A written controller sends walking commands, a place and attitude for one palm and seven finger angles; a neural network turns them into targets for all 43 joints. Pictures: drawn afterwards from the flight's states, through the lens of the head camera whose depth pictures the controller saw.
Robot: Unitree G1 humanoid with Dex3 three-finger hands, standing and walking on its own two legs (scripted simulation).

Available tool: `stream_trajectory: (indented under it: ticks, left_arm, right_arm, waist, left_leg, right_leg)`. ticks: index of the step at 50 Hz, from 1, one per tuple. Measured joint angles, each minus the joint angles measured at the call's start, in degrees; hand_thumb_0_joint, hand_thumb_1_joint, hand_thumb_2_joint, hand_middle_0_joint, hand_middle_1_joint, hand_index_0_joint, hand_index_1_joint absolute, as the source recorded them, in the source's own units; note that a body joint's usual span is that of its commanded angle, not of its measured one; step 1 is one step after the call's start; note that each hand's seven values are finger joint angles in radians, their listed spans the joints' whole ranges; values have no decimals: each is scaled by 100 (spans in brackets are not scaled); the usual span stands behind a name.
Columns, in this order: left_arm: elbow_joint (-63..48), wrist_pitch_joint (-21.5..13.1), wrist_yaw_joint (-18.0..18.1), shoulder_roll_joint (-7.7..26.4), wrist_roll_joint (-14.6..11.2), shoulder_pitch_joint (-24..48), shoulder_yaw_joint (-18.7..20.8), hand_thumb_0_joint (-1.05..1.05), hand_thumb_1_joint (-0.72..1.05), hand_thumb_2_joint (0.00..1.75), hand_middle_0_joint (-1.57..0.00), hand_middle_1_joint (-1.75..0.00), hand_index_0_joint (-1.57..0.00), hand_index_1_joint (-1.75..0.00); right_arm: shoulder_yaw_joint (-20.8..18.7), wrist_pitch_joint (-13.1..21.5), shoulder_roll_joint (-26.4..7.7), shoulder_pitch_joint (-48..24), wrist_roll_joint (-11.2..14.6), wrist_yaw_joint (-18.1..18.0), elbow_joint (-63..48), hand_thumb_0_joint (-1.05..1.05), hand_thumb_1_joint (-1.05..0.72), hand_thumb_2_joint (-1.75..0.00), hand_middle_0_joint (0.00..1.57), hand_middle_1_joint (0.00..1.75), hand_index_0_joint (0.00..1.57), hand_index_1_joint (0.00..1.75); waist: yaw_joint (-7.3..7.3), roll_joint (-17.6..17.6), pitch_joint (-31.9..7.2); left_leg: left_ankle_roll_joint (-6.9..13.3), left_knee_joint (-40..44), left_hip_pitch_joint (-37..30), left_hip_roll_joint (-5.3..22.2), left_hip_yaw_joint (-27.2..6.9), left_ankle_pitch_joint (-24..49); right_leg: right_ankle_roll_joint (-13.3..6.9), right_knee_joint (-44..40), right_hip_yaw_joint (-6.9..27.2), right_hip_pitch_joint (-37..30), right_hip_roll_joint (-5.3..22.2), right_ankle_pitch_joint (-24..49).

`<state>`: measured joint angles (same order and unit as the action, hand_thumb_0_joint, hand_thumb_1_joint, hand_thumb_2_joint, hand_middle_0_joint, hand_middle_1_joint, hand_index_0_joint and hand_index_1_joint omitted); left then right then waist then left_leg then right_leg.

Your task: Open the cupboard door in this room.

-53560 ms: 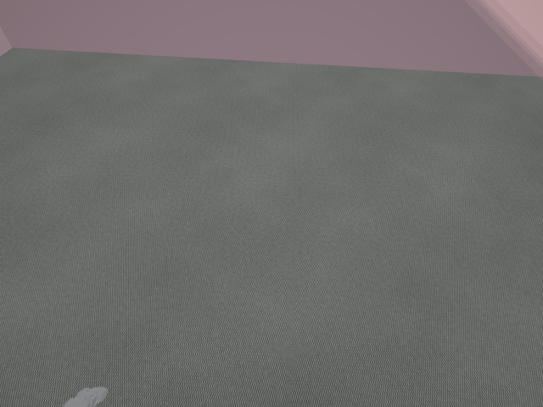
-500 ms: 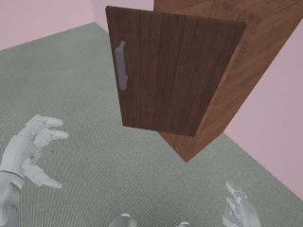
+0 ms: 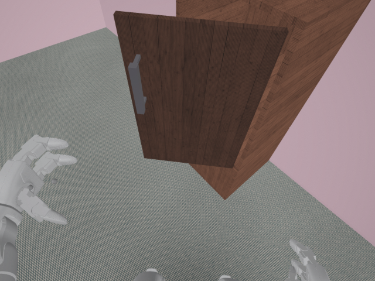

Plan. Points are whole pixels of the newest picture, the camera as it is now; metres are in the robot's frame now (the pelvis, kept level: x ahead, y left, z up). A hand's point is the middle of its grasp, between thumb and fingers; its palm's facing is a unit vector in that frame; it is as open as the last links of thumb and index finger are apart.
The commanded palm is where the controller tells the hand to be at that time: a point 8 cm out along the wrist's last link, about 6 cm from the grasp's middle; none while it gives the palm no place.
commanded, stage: raise the hand with hooked fingers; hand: left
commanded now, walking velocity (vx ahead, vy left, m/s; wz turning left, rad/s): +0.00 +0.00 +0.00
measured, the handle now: (139, 85) +0.58 +0.16 +0.06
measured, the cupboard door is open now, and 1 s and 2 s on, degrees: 43 43 43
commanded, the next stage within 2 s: move the hooked fingers beside the handle in 0.18 s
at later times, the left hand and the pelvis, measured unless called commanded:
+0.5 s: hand (66, 172) +0.30 +0.25 +0.07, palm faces -0.07 -1.00 -0.03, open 14.0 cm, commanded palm +0.29 +0.31 +0.07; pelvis -0.01 -0.01 +0.00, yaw +1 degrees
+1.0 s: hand (84, 137) +0.39 +0.25 +0.07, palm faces -0.09 -1.00 +0.00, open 14.0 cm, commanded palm +0.38 +0.30 +0.07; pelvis +0.00 +0.00 -0.01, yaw -1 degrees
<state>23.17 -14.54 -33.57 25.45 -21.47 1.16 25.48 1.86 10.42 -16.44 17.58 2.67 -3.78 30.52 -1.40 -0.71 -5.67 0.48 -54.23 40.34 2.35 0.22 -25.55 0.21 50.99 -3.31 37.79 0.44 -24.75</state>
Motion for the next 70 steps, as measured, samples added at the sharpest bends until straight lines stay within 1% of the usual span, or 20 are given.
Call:
stream_trajectory:
  ticks: [5,16,19,23,25,29,35,39,43,49,55,60,66,70]
  left_arm:
    - [-31,-78,7,-19,10,-22,-17,-1,-50,30,-30,-120,-30,-120]
    - [149,-71,-59,-11,-22,58,-31,-1,-50,30,-30,-120,-31,-120]
    - [278,-95,-37,-29,16,237,-97,-1,-50,30,-30,-120,-31,-120]
    - [606,-112,23,-35,136,702,-220,-1,-51,30,-30,-120,-31,-120]
    - [747,-108,43,-23,207,915,-247,-1,-51,30,-30,-120,-31,-120]
    - [1141,-95,75,84,318,1309,-217,-1,-50,30,-30,-120,-31,-120]
    - [1593,-140,113,267,401,1727,-45,-1,-50,30,-30,-120,-31,-120]
    - [1838,-198,67,342,390,1883,10,-1,-50,30,-30,-120,-30,-120]
    - [2160,-224,84,394,483,2180,-10,-1,-50,30,-30,-120,-30,-120]
    - [2383,-368,119,384,581,2532,3,-1,-50,30,-30,-120,-30,-120]
    - [2845,-359,209,489,737,2989,-13,-1,-50,30,-30,-120,-30,-120]
    - [3209,-446,283,599,853,3375,40,-1,-50,30,-30,-120,-30,-120]
    - [3586,-502,349,709,980,3837,-60,-1,-50,30,-30,-120,-30,-120]
    - [3863,-493,430,793,1107,4177,-29,-1,-50,30,-30,-120,-30,-120]
  right_arm:
    - [21,3,41,-36,0,-15,17,1,-90,-89,20,30,21,30]
    - [74,26,74,-122,15,-55,36,1,-90,-89,20,30,21,30]
    - [70,42,50,-122,16,-91,62,1,-90,-89,20,30,21,30]
    - [80,20,20,-155,16,-142,150,1,-90,-89,20,30,21,30]
    - [87,-14,22,-174,10,-146,189,1,-90,-89,20,30,21,30]
    - [98,-107,36,-160,8,-141,202,1,-90,-89,20,30,21,30]
    - [66,-265,29,-6,-5,-75,203,1,-90,-89,20,30,21,30]
    - [35,-381,2,135,5,-40,227,1,-90,-89,20,30,21,30]
    - [16,-481,-26,215,-5,-20,286,1,-90,-89,20,30,21,30]
    - [-9,-616,1,235,-29,8,367,1,-90,-89,20,30,21,30]
    - [22,-742,39,211,-47,46,333,1,-90,-89,20,30,21,30]
    - [49,-844,63,195,-76,80,322,0,-90,-89,20,30,21,30]
    - [56,-973,63,229,-97,109,373,0,-90,-89,20,30,21,30]
    - [85,-1061,54,236,-124,113,421,0,-90,-89,20,30,21,30]
  waist:
    - [11,-16,11]
    - [52,-68,-20]
    - [75,-73,-6]
    - [78,-53,30]
    - [52,-29,43]
    - [-43,3,53]
    - [-171,25,38]
    - [-208,20,6]
    - [-232,24,18]
    - [-283,51,3]
    - [-362,63,-17]
    - [-416,78,-27]
    - [-468,70,-32]
    - [-547,74,-12]
  left_leg:
    - [-21,0,-15,6,-26,7]
    - [-51,26,-28,3,-51,45]
    - [-58,-2,2,-8,-81,51]
    - [-66,-56,88,-26,-114,61]
    - [-70,-67,120,-22,-108,68]
    - [-80,-69,169,2,-79,73]
    - [-81,-70,258,44,-19,61]
    - [-70,-67,306,57,18,42]
    - [-56,-114,421,47,13,28]
    - [-34,-182,551,56,28,-8]
    - [-10,-243,677,59,42,-32]
    - [8,-326,822,66,52,-58]
    - [30,-445,1015,61,37,-94]
    - [45,-527,1170,62,29,-110]
  right_leg:
    - [-20,7,-24,-20,-7,-4]
    - [-49,23,-46,-22,-7,0]
    - [-56,52,-75,-5,3,-8]
    - [-66,120,-106,71,20,-20]
    - [-73,143,-99,114,17,-18]
    - [-82,159,-67,187,-5,-4]
    - [-84,163,-5,311,-46,13]
    - [-70,158,33,373,-58,11]
    - [-59,193,30,479,-48,0]
    - [-40,227,48,601,-57,-8]
    - [-16,261,65,720,-58,-10]
    - [2,317,79,859,-64,-14]
    - [24,396,68,1027,-58,-34]
    - [36,456,63,1170,-58,-39]
